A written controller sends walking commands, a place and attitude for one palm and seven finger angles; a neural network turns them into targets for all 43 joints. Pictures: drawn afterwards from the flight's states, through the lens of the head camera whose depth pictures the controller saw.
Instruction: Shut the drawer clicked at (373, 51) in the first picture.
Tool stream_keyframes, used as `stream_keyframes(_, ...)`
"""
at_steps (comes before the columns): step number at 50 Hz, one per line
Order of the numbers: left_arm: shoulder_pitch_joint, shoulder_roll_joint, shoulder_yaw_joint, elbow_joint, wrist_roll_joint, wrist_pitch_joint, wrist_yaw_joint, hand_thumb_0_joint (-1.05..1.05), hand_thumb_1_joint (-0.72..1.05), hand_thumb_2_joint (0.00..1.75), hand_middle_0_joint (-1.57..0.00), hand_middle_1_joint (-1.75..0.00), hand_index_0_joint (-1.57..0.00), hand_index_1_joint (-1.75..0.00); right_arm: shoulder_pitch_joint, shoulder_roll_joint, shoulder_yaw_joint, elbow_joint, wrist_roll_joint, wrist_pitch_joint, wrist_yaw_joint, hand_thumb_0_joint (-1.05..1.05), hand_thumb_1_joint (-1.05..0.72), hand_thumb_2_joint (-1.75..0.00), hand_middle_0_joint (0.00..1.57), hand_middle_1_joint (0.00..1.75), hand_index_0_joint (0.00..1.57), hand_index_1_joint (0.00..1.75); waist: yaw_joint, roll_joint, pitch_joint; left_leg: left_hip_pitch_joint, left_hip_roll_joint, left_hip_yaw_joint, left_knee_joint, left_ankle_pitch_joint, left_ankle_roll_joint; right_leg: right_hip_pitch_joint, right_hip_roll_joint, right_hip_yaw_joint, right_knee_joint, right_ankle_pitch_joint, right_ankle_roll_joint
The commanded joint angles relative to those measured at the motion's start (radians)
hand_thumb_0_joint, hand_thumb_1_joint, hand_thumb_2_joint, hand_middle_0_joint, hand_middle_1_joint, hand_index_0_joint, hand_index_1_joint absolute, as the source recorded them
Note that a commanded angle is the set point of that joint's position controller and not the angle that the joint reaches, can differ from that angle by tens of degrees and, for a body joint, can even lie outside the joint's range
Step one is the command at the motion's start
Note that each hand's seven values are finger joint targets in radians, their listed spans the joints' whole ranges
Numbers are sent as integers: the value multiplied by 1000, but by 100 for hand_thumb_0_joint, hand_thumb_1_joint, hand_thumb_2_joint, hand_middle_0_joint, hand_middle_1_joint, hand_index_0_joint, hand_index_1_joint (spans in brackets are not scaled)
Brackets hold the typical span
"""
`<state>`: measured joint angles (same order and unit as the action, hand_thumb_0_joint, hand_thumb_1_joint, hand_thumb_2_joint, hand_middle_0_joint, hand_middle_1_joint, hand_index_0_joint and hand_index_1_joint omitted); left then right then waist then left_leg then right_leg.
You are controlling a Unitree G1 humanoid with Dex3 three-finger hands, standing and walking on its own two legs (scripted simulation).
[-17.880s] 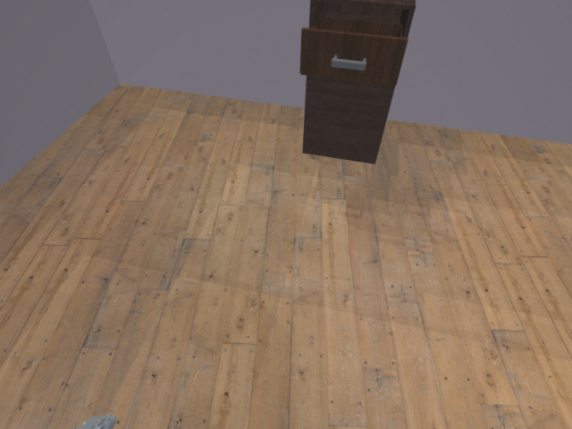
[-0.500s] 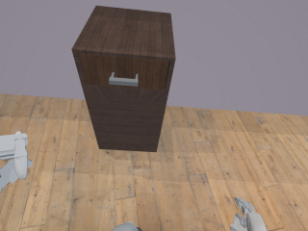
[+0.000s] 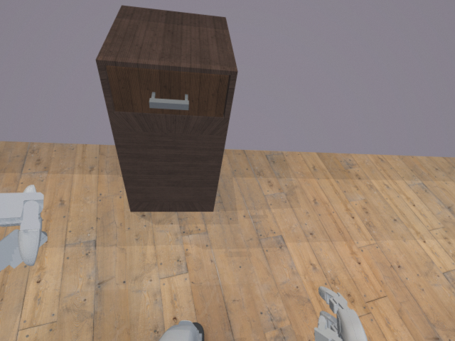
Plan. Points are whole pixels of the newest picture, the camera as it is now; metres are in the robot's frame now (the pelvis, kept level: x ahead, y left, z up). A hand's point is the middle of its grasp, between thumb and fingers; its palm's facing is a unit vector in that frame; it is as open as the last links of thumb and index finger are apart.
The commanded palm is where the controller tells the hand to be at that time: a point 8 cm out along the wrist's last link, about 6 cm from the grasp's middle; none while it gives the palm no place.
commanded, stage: stop stepping back and stand still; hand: left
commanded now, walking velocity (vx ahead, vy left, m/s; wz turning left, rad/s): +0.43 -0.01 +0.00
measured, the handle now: (169, 100) +0.80 +0.23 -0.05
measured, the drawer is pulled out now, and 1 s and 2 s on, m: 0.00 0.00 0.00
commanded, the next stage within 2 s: let the arm hang, fingers relaxed in 1.48 s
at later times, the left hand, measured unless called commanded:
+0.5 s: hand out of the picture +0.08 +0.29 +0.20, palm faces +0.35 -0.86 -0.36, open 3.3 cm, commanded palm +0.01 +0.33 +0.20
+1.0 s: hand out of the picture +0.06 +0.32 +0.20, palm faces +0.40 -0.77 -0.50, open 3.3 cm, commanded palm -0.01 +0.36 +0.20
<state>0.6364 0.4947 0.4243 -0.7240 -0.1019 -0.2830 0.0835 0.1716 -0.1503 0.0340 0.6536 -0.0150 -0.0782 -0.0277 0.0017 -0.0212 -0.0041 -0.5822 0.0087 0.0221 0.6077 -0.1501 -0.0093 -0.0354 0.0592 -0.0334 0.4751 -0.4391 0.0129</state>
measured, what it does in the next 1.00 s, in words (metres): walks backwards: left foot, then right foot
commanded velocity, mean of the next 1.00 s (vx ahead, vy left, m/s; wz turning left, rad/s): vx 0.15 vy -0.05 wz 0.00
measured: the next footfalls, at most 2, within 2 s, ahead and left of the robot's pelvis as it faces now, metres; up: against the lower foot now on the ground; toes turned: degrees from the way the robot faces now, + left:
left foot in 0.32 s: +0.01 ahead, +0.14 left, +0.00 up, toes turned +3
right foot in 0.64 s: -0.07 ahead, -0.02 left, +0.00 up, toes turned +1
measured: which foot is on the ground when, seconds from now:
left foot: down 0.00-0.14, up 0.16-0.30, down 0.32-0.60, up 0.62-0.80, down 0.82-1.00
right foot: down 0.00-0.32, up 0.34-0.62, down 0.64-1.00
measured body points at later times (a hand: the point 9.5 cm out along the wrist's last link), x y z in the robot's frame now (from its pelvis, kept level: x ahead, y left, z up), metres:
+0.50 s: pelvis -0.11 +0.05 +0.02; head -0.12 +0.11 +0.47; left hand +0.05 +0.33 +0.22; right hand +0.04 -0.15 -0.04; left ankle -0.03 +0.14 -0.71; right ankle -0.10 -0.06 -0.64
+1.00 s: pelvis -0.12 +0.07 +0.01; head -0.11 +0.09 +0.46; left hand +0.03 +0.36 +0.22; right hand +0.04 -0.14 -0.07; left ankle -0.09 +0.20 -0.72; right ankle -0.11 -0.02 -0.72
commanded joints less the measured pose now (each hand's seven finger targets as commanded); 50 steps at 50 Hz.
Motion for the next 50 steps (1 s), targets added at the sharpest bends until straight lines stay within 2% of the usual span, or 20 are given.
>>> stream_keyframes(1, -94, 85, 103, -113, 1, 50, 31, 0, 90, 90, -140, -160, -140, -160, -98, -189, -68, -193, 14, -49, -47, 0, -90, -90, 20, 30, 20, 30, -30, 291, 67, 320, 101, -282, -368, -361, 14, -428, -2, -56, 72, -182, -32)
stream_keyframes(3, -91, 129, 155, -124, 11, 51, 58, 0, 90, 90, -140, -160, -140, -160, -82, -189, -66, -190, 7, -62, -48, 0, -90, -90, 20, 30, 20, 30, 6, 347, -49, 132, 155, -382, -651, -702, -119, -105, 126, -79, 278, -257, -56)
stream_keyframes(5, -10, 134, 164, -156, 8, 45, 47, 0, 90, 90, -140, -160, -140, -160, -68, -164, -77, -196, 4, -63, -27, 0, -90, -90, 20, 30, 20, 30, 39, 302, -126, 73, 60, -152, -523, -482, -196, 61, 126, -112, 117, -242, -86)
stream_keyframes(6, 48, 160, 183, -186, 20, 30, 45, 0, 90, 90, -140, -160, -140, -160, -42, -156, -78, -195, 24, -56, -19, 0, -90, -90, 20, 30, 20, 30, 32, 128, -151, 190, -44, 21, -124, -326, -143, -85, -9, 16, -107, -238, -115)
stream_keyframes(7, 82, 143, 163, -207, 21, 26, 40, 0, 90, 90, -140, -160, -140, -160, -42, -166, -97, -193, 43, -39, -15, 0, -90, -90, 20, 30, 20, 30, 19, -223, -50, 293, -105, -5, 502, -228, -74, -527, -295, 361, -327, -340, -187)
stream_keyframes(8, 12, 128, 143, -249, 23, 36, 33, 0, 90, 90, -140, -160, -140, -160, -52, -193, -119, -168, 40, -20, -9, 0, -90, -90, 20, 30, 20, 30, -5, -301, 64, 145, -37, -148, 819, -180, -31, -717, -451, 490, -356, -399, -284)
stream_keyframes(11, -148, 59, 73, -167, 60, 29, 49, 0, 90, 90, -140, -160, -140, -160, -46, -153, -80, -180, 19, -28, -18, 0, -90, -90, 20, 30, 20, 30, -51, -58, 93, 100, 95, -52, 380, -228, 13, -524, -304, 161, -218, -230, -164)
stream_keyframes(14, -242, 15, 13, -36, 77, 20, 89, 0, 90, 90, -140, -160, -140, -160, -3, -179, -78, -118, 12, -87, -61, 0, -90, -90, 20, 30, 20, 30, -53, 134, 53, 347, 21, 48, -107, -272, 32, -441, -179, -10, 106, -228, -110)
stream_keyframes(16, -313, 29, 6, -121, 83, -4, 103, 0, 90, 90, -140, -160, -140, -160, 15, -215, -83, -171, 21, -110, -68, 0, -90, -90, 20, 30, 20, 30, -54, 439, 65, 440, 331, -593, -392, -396, 191, -657, -24, -63, 593, -200, -16)
stream_keyframes(17, -294, 109, 80, -147, 87, -17, 98, 0, 90, 90, -140, -160, -140, -160, 13, -172, -71, -149, 2, -125, -56, 0, -90, -90, 20, 30, 20, 30, -54, 398, 3, 398, 352, -766, -467, -503, 150, -670, -34, 50, 760, -136, -31)
stream_keyframes(19, -148, 87, 85, -216, 83, -10, 83, 0, 90, 90, -140, -160, -140, -160, -35, -168, -86, -167, 7, -124, -20, 0, -90, -90, 20, 30, 20, 30, -14, 162, -33, 322, 308, -555, -438, -539, 127, -596, -77, 84, 767, 13, -34)
stream_keyframes(23, 65, 36, 58, -235, 70, 20, 75, 0, 90, 90, -140, -160, -140, -160, -73, -152, -73, -190, 3, -81, 7, 0, -90, -90, 20, 30, 20, 30, 8, 308, -58, 100, 209, -183, -502, -560, 48, -286, -21, -83, 499, 73, -41)
stream_keyframes(27, 50, 51, 72, -102, 53, 71, 94, 0, 90, 90, -140, -160, -140, -160, -53, -138, -64, -197, -12, -30, -37, 0, -90, -90, 20, 30, 20, 30, -3, 273, -67, 39, 196, -122, -446, -508, 28, -20, 39, -153, 159, -105, -71)
stream_keyframes(29, 17, 46, 63, -55, 56, 109, 89, 0, 90, 90, -140, -160, -140, -160, -53, -136, -67, -190, -5, -11, -47, 0, -90, -90, 20, 30, 20, 30, 12, 99, -66, -40, 105, -27, -162, -443, 0, 108, -3, -75, -90, -78, -106)
stream_keyframes(30, -26, 60, 67, -52, 61, 116, 82, 0, 90, 90, -140, -160, -140, -160, -43, -130, -77, -175, 8, 0, -45, 0, -90, -90, 20, 30, 20, 30, -1, -107, -39, -38, 24, 72, 205, -346, 5, -20, -181, 151, -213, -42, -166)
stream_keyframes(31, -61, 71, 77, -57, 57, 112, 87, 0, 90, 90, -140, -160, -140, -160, -46, -137, -79, -177, 14, 5, -43, 0, -90, -90, 20, 30, 20, 30, -7, -185, -16, -119, -13, 9, 490, -310, 13, -144, -399, 504, -352, -161, -251)
stream_keyframes(39, -236, 32, -12, -143, 78, 33, 102, 0, 90, 90, -140, -160, -140, -160, -61, -156, -73, -157, 9, -75, -73, 0, -90, -90, 20, 30, 20, 30, -35, 105, 21, 440, 38, 40, -141, -182, 44, -414, -193, 58, 38, -96, -116)
stream_keyframes(42, -150, 73, 69, -148, 75, 7, 97, 0, 90, 90, -140, -160, -140, -160, -26, -151, -76, -161, 3, -104, -56, 0, -90, -90, 20, 30, 20, 30, -33, 299, -11, 395, 340, -480, -396, -161, 189, -477, -62, 20, 489, -126, -13)
stream_keyframes(48, 65, 42, 98, -115, 71, 8, 92, 0, 90, 90, -140, -160, -140, -160, -33, -154, -73, -192, 20, -95, -17, 0, -90, -90, 20, 30, 20, 30, -7, 208, -48, 104, 171, -90, -239, -265, 81, -32, -59, -44, 44, 116, -10)
stream_keyframes(50, 56, 56, 110, -55, 70, 5, 90, 0, 90, 90, -140, -160, -140, -160, -28, -147, -79, -195, 17, -74, -18, 0, -90, -90, 20, 30, 20, 30, -21, 19, -13, 62, 73, -13, -67, -314, 27, -68, -153, 143, -124, 52, -67)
